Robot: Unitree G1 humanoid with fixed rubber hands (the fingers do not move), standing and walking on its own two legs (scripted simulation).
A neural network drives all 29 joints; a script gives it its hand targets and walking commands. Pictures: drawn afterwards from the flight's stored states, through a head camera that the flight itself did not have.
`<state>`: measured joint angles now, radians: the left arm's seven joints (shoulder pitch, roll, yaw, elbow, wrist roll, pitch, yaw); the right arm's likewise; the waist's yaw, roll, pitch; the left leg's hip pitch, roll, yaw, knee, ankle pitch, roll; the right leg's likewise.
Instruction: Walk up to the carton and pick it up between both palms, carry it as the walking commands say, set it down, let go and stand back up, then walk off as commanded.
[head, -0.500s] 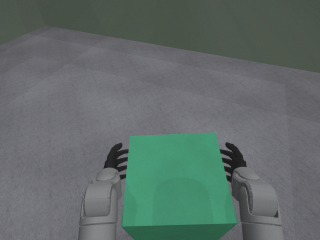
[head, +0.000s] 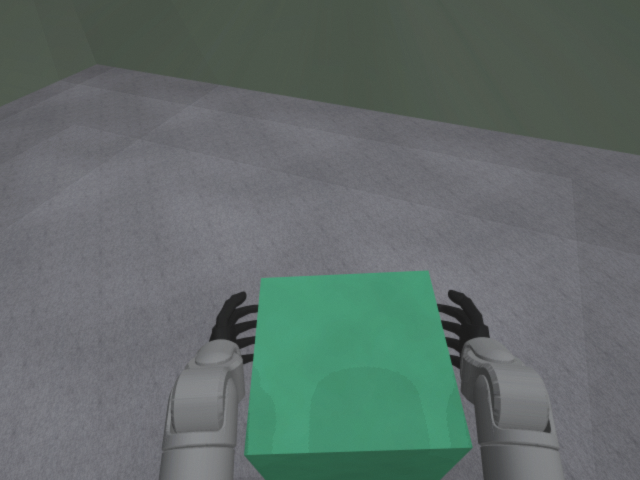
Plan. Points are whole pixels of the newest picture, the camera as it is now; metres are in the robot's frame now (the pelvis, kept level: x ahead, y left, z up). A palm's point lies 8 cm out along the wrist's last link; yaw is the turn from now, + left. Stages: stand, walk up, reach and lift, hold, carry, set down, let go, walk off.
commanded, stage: carry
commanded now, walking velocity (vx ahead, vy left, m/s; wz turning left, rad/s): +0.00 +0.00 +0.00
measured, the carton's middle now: (349, 390) +0.25 -0.01 -0.03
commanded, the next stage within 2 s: hold in 0.22 s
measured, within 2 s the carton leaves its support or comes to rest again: neither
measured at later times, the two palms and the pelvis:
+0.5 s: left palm (222, 374) +0.24 +0.15 +0.04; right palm (468, 364) +0.26 -0.15 +0.04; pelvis -0.01 -0.01 +0.01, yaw +3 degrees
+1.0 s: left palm (230, 383) +0.22 +0.13 +0.06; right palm (491, 370) +0.24 -0.16 +0.06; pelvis -0.07 -0.03 -0.01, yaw +0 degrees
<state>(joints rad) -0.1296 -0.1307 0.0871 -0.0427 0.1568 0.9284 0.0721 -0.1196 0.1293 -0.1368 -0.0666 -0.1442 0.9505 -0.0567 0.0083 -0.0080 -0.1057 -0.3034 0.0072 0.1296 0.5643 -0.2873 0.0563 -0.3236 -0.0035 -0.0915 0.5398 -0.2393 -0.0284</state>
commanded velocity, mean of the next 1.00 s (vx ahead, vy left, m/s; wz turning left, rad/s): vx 0.00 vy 0.00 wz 0.00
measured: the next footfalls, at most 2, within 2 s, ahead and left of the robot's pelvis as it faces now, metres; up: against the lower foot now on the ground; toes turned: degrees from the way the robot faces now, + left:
none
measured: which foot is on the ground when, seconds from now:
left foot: down 0.00-1.00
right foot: down 0.00-1.00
